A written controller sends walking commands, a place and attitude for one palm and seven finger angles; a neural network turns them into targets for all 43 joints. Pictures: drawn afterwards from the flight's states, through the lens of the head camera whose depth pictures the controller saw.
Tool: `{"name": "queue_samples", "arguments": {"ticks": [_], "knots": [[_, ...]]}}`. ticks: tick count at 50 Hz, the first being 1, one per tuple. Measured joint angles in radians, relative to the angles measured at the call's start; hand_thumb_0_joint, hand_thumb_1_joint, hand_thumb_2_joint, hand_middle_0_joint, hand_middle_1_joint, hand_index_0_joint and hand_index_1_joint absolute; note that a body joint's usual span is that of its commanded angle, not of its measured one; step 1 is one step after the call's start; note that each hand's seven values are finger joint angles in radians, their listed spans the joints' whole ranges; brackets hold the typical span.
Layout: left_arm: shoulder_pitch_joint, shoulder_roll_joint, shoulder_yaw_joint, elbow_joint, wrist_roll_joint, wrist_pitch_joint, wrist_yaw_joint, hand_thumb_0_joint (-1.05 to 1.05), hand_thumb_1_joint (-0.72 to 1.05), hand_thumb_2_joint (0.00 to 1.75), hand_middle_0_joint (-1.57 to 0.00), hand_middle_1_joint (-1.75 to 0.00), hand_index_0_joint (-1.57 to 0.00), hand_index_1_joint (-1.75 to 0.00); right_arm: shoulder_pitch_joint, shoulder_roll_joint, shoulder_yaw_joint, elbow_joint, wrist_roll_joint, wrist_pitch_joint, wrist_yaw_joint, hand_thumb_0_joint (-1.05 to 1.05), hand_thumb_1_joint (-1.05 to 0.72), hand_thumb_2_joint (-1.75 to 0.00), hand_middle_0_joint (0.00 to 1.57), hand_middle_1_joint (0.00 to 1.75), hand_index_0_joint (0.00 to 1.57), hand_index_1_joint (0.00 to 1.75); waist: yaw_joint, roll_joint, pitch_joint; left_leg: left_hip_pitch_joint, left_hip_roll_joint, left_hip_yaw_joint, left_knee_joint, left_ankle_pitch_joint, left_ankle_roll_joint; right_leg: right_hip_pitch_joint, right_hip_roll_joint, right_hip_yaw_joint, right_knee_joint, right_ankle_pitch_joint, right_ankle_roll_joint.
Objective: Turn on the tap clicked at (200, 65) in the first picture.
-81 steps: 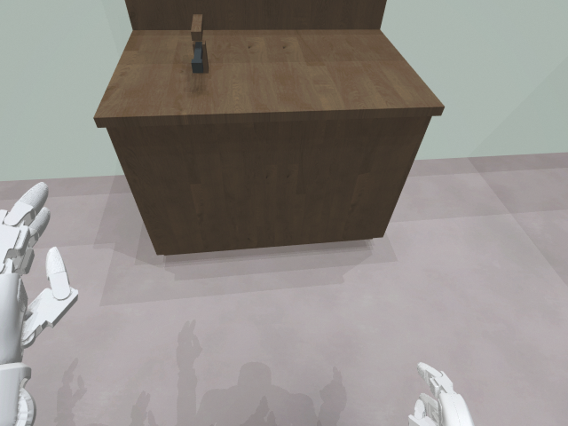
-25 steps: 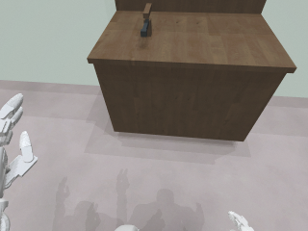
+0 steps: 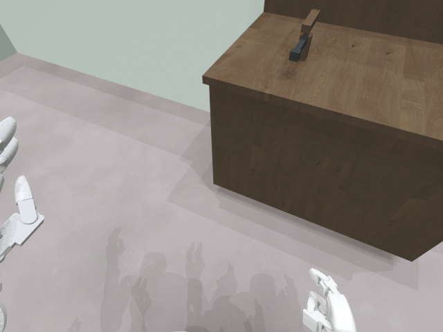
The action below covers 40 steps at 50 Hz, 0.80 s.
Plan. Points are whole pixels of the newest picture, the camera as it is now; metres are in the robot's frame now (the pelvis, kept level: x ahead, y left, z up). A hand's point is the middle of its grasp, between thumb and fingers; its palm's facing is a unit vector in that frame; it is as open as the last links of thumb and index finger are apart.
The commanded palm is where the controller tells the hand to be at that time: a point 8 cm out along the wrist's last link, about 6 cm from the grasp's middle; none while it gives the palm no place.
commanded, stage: walk to a spot facing it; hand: left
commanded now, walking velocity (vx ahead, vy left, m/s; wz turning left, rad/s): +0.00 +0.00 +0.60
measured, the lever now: (294, 55) +0.88 -0.16 +0.06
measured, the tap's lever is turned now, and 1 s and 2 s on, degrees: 0 0 0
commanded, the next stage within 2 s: none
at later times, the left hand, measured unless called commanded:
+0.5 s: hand out of the picture +0.16 +0.27 +0.19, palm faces +0.58 -0.70 -0.42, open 7.4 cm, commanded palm +0.08 +0.29 +0.19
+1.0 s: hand out of the picture +0.03 +0.22 +0.19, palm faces +0.80 -0.44 -0.42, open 7.4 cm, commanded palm -0.04 +0.23 +0.19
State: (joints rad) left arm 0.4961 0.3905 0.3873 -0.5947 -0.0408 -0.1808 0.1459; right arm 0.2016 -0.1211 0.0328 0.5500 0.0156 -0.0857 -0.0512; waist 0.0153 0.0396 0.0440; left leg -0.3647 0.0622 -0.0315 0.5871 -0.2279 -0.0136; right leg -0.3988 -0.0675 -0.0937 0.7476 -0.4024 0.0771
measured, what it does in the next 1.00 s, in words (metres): steps on the spot, turning left: right foot, then left foot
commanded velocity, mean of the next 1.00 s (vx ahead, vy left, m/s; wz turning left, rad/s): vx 0.04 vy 0.00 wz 0.60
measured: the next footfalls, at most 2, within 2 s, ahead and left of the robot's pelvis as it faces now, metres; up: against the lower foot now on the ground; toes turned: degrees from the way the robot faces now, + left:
right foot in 0.04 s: +0.08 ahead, -0.14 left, +0.00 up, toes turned -5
left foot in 0.34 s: +0.05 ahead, +0.10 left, +0.00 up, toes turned +20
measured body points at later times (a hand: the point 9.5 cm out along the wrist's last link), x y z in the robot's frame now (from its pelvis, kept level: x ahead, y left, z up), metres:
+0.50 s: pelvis +0.01 -0.02 +0.00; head +0.03 +0.01 +0.45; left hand +0.12 +0.30 +0.21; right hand +0.25 -0.20 -0.06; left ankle +0.01 +0.09 -0.73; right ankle +0.06 -0.15 -0.66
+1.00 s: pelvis -0.01 -0.09 +0.01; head +0.00 -0.10 +0.46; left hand -0.02 +0.24 +0.21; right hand +0.27 -0.21 -0.07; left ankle -0.09 +0.01 -0.69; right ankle +0.06 -0.15 -0.73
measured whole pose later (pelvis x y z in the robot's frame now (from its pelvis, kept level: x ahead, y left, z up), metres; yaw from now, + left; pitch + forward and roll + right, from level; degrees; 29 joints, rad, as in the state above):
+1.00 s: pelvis -0.01 -0.09 +0.01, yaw +36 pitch +0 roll +2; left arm 0.48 0.37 0.33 -0.51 -0.03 -0.15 0.16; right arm 0.23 -0.24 -0.03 0.60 -0.02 -0.04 -0.10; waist 0.00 -0.03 0.00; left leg -0.38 0.04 0.10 0.83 -0.44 -0.04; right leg -0.26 -0.12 -0.24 0.49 -0.24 -0.04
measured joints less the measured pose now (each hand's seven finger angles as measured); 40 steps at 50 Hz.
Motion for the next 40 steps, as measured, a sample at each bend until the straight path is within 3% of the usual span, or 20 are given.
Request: {"name": "queue_samples", "arguments": {"ticks": [2,4,6,8,10,14,17,18,19,21,24,28,33,35,37,38,40], "knots": [[-0.004,0.005,0.002,0.017,0.008,0.012,0.002,0.01,0.89,0.89,-0.21,-0.30,-0.21,-0.30,0.026,-0.005,0.007,0.006,-0.002,0.002,-0.005,0.01,-0.90,-0.90,0.20,0.30,0.21,0.30,0.016,0.004,-0.014,-0.034,-0.002,-0.016,0.071,-0.079,0.006,0.064,0.007,-0.013,-0.139,0.054,-0.025],[-0.044,-0.019,-0.024,0.054,0.015,0.028,0.005,0.01,0.89,0.89,-0.21,-0.30,-0.21,-0.30,0.023,-0.031,0.004,0.044,-0.015,0.010,-0.010,0.01,-0.90,-0.90,0.20,0.30,0.21,0.30,0.032,0.004,-0.006,-0.101,-0.024,-0.012,0.282,-0.208,0.004,0.059,-0.013,-0.031,-0.109,0.140,-0.064],[-0.072,-0.058,-0.053,0.093,0.018,0.044,0.009,0.01,0.89,0.89,-0.21,-0.30,-0.21,-0.30,0.016,-0.066,-0.001,0.089,-0.026,0.024,-0.010,0.01,-0.90,-0.90,0.20,0.30,0.21,0.30,0.039,0.000,0.003,-0.148,-0.044,0.015,0.481,-0.229,-0.009,0.083,-0.039,-0.049,-0.106,0.111,-0.077],[-0.071,-0.081,-0.069,0.116,0.019,0.046,0.009,0.01,0.89,0.89,-0.21,-0.30,-0.21,-0.30,0.010,-0.090,-0.009,0.111,-0.029,0.040,-0.018,0.01,-0.90,-0.90,0.20,0.30,0.21,0.30,0.031,-0.012,0.009,-0.159,-0.044,0.057,0.559,-0.224,-0.025,0.117,-0.060,-0.067,-0.139,0.105,-0.076],[-0.062,-0.080,-0.075,0.118,0.020,0.043,0.010,0.01,0.89,0.89,-0.21,-0.30,-0.21,-0.30,0.007,-0.103,-0.021,0.109,-0.030,0.048,-0.031,0.01,-0.91,-0.90,0.20,0.30,0.21,0.30,0.013,-0.032,0.014,-0.134,-0.035,0.097,0.501,-0.221,-0.031,0.142,-0.079,-0.089,-0.174,0.115,-0.070],[-0.034,-0.042,-0.063,0.061,0.020,0.031,0.020,0.01,0.88,0.89,-0.21,-0.30,-0.21,-0.30,0.009,-0.122,-0.053,0.056,-0.033,0.051,-0.047,0.01,-0.91,-0.90,0.20,0.30,0.20,0.30,-0.013,-0.068,0.010,-0.043,-0.023,0.153,0.239,-0.217,-0.025,0.140,-0.100,-0.132,-0.181,0.113,-0.066],[-0.005,-0.013,-0.033,-0.013,0.011,0.017,0.033,0.01,0.88,0.89,-0.21,-0.30,-0.21,-0.30,0.008,-0.138,-0.072,0.004,-0.030,0.052,-0.049,0.01,-0.91,-0.90,0.20,0.30,0.20,0.30,-0.028,-0.079,0.001,0.053,-0.035,0.169,0.011,-0.104,-0.016,0.100,-0.114,-0.153,-0.103,0.073,-0.053],[-0.003,0.001,-0.018,-0.031,0.005,0.011,0.037,0.01,0.88,0.89,-0.21,-0.30,-0.21,-0.30,0.000,-0.136,-0.079,-0.007,-0.027,0.050,-0.049,0.01,-0.91,-0.90,0.20,0.30,0.20,0.30,-0.034,-0.091,0.004,0.055,-0.045,0.169,-0.014,-0.014,0.004,0.069,-0.127,-0.138,-0.038,0.052,-0.042],[-0.013,0.014,-0.007,-0.031,0.000,0.003,0.037,0.01,0.88,0.89,-0.21,-0.30,-0.21,-0.30,-0.012,-0.124,-0.086,-0.008,-0.024,0.046,-0.047,0.01,-0.91,-0.90,0.20,0.30,0.20,0.30,-0.034,-0.106,0.014,0.045,-0.053,0.167,0.014,-0.012,0.025,0.033,-0.124,-0.091,0.053,-0.020,-0.028],[-0.033,0.030,0.003,-0.009,0.009,-0.006,0.025,0.01,0.88,0.89,-0.21,-0.30,-0.21,-0.30,-0.024,-0.098,-0.086,0.000,-0.020,0.030,-0.030,0.01,-0.91,-0.90,0.20,0.30,0.20,0.30,-0.041,-0.101,0.022,0.034,-0.048,0.137,0.039,-0.049,0.047,-0.035,-0.071,-0.017,0.236,-0.134,-0.008],[-0.025,0.034,0.000,-0.009,0.013,-0.002,0.007,0.01,0.89,0.89,-0.21,-0.30,-0.21,-0.30,-0.019,-0.063,-0.065,0.011,-0.009,0.009,0.007,0.01,-0.91,-0.90,0.19,0.30,0.20,0.30,-0.050,-0.077,0.013,0.036,-0.031,0.080,-0.003,-0.032,0.040,-0.095,-0.011,0.013,0.318,-0.103,0.005],[0.033,0.023,-0.010,-0.043,-0.004,0.001,-0.004,0.01,0.89,0.89,-0.21,-0.30,-0.21,-0.30,0.010,-0.033,-0.033,0.010,-0.005,-0.010,0.022,0.01,-0.91,-0.90,0.20,0.30,0.20,0.30,-0.039,-0.042,-0.006,0.039,-0.024,0.021,-0.059,0.015,0.024,-0.082,0.020,0.012,0.193,-0.024,0.015],[0.038,0.013,-0.016,0.010,-0.014,0.022,-0.007,0.01,0.89,0.89,-0.21,-0.30,-0.21,-0.30,0.027,-0.021,-0.006,0.033,-0.010,-0.016,0.009,0.01,-0.91,-0.90,0.20,0.30,0.20,0.30,-0.005,-0.003,-0.022,0.019,-0.040,-0.038,-0.070,0.044,0.003,0.027,0.055,0.019,-0.005,-0.026,0.016],[0.016,0.007,-0.017,0.048,-0.012,0.038,-0.006,0.01,0.89,0.89,-0.21,-0.30,-0.21,-0.30,0.023,-0.024,0.000,0.041,-0.011,-0.011,0.006,0.01,-0.90,-0.90,0.20,0.30,0.21,0.30,0.011,0.003,-0.024,-0.002,-0.053,-0.056,-0.047,0.043,-0.010,0.103,0.065,0.017,-0.142,0.024,0.009],[-0.020,-0.020,-0.034,0.082,0.000,0.054,-0.002,0.01,0.89,0.89,-0.21,-0.30,-0.21,-0.30,0.006,-0.041,0.000,0.053,-0.010,0.000,0.003,0.01,-0.90,-0.90,0.20,0.30,0.21,0.30,0.027,0.027,-0.016,-0.044,-0.054,-0.064,0.038,-0.035,-0.011,0.124,0.074,-0.001,-0.202,0.127,-0.063],[-0.040,-0.034,-0.051,0.098,0.000,0.064,0.001,0.01,0.89,0.89,-0.21,-0.30,-0.21,-0.30,-0.001,-0.051,-0.005,0.065,-0.011,0.006,0.001,0.01,-0.90,-0.90,0.20,0.30,0.21,0.30,0.028,0.031,-0.011,-0.079,-0.064,-0.056,0.140,-0.108,-0.013,0.122,0.066,-0.014,-0.191,0.133,-0.092],[-0.057,-0.057,-0.077,0.123,0.003,0.073,0.004,0.01,0.89,0.89,-0.21,-0.30,-0.21,-0.30,-0.005,-0.067,-0.013,0.086,-0.019,0.018,-0.001,0.01,-0.91,-0.90,0.20,0.30,0.21,0.30,0.027,0.015,-0.011,-0.142,-0.089,-0.020,0.369,-0.167,-0.026,0.129,0.036,-0.031,-0.191,0.128,-0.116]]}}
